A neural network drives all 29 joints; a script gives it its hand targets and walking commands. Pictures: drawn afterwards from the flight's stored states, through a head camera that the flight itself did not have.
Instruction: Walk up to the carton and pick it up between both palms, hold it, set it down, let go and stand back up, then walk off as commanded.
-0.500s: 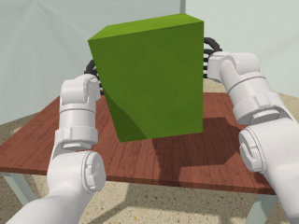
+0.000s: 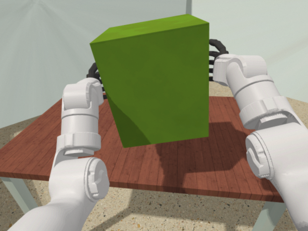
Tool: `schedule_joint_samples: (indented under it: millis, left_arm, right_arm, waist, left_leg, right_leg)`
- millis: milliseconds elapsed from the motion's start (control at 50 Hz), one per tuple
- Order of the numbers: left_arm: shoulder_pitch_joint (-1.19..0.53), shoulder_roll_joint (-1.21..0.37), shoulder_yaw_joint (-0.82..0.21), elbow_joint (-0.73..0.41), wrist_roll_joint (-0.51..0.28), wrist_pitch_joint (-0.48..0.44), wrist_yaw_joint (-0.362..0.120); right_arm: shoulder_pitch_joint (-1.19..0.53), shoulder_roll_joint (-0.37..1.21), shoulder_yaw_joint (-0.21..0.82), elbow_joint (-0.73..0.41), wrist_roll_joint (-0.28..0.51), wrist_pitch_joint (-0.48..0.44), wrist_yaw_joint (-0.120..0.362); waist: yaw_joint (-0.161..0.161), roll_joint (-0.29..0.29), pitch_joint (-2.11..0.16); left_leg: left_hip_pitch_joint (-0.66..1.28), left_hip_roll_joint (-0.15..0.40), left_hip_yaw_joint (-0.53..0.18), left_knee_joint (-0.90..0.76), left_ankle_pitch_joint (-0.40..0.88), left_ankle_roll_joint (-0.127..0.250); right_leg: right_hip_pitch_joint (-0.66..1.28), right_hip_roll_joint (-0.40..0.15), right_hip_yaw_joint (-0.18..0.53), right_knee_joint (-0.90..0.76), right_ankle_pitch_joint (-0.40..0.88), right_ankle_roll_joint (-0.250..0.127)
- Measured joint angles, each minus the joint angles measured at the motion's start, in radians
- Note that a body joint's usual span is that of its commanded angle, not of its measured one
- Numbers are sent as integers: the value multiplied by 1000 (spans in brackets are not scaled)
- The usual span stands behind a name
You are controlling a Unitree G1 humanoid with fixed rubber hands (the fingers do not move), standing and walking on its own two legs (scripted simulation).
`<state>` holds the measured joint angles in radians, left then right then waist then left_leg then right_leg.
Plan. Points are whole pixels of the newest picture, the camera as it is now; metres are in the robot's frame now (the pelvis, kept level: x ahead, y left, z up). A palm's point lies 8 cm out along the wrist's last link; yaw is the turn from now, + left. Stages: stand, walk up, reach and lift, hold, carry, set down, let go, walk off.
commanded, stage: hold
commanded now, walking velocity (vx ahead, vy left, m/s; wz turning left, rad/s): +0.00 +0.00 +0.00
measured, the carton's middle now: (156, 79) +0.39 +0.00 +0.30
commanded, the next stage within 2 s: none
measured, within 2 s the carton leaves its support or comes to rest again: neither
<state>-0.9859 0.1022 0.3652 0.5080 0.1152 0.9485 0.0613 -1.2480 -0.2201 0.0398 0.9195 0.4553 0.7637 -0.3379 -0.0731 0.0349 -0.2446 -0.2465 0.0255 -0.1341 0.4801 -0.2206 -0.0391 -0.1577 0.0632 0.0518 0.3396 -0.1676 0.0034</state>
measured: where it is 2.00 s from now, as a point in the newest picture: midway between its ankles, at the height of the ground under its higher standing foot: outside the picture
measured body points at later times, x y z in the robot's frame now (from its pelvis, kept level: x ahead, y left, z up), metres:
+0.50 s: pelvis +0.00 +0.00 +0.00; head -0.10 +0.01 +0.44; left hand +0.38 +0.15 +0.29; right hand +0.38 -0.15 +0.33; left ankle +0.03 +0.14 -0.74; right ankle +0.01 -0.13 -0.74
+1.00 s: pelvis +0.00 +0.00 +0.00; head -0.10 +0.01 +0.44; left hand +0.38 +0.15 +0.29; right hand +0.38 -0.15 +0.33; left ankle +0.03 +0.14 -0.74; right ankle +0.01 -0.13 -0.74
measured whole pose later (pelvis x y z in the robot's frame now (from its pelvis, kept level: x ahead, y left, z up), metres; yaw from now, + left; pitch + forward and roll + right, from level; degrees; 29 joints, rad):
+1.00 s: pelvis +0.00 +0.00 +0.00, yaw +0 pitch -1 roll -2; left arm -0.99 0.11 0.37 0.53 0.11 0.94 0.06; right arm -1.25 -0.22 0.05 0.92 0.45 0.77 -0.34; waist -0.07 0.04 -0.24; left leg -0.25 0.03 -0.14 0.48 -0.22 -0.04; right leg -0.16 0.06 0.05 0.34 -0.17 0.00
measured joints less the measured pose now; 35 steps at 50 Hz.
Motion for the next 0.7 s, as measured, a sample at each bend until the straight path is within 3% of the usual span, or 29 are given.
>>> schedule_joint_samples:
  millis: [700]
  left_arm:
    - [-9, 3, -1, 20, -5, -5, 3]
  right_arm:
    - [-14, -2, 3, 22, -3, -2, 5]
  waist:
    - [1, -1, 1]
  left_leg:
    - [-5, 0, 1, -2, 5, -1]
  right_leg:
    - [-8, 0, 1, 4, 2, -1]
